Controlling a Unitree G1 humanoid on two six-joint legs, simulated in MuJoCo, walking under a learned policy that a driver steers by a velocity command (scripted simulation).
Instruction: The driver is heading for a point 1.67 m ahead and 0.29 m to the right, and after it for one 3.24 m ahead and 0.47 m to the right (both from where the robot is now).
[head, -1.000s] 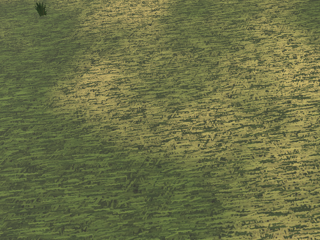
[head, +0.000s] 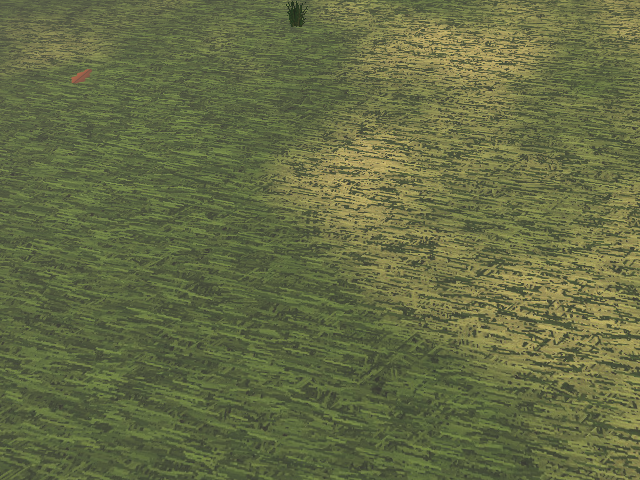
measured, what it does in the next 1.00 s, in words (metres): walks ahead: left foot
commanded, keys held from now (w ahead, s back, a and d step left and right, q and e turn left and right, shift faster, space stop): no key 0.24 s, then w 0.76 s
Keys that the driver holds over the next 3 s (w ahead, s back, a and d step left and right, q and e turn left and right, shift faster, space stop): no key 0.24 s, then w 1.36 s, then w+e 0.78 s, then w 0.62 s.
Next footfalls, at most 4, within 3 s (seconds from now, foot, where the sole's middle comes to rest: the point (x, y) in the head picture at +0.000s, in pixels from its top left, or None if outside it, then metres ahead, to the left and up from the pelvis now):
0.56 left None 0.10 0.11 -0.78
1.02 right None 0.44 -0.05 -0.78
1.56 left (287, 383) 0.75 0.12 -0.78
2.12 right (365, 292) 1.01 -0.08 -0.78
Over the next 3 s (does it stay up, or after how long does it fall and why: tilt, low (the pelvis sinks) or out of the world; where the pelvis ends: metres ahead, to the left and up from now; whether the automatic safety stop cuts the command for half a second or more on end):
stays up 1.34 -0.14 0.00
